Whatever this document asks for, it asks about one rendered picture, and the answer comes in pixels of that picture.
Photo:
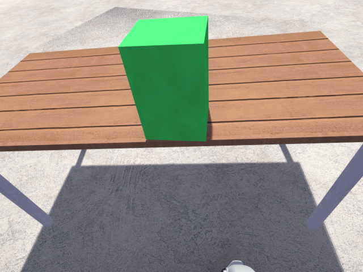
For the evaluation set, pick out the carton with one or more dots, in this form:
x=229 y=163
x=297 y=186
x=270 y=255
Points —
x=166 y=63

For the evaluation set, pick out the robot right shin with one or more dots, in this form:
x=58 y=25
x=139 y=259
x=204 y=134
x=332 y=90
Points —
x=235 y=263

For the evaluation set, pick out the table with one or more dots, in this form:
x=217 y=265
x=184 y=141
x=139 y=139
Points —
x=290 y=88

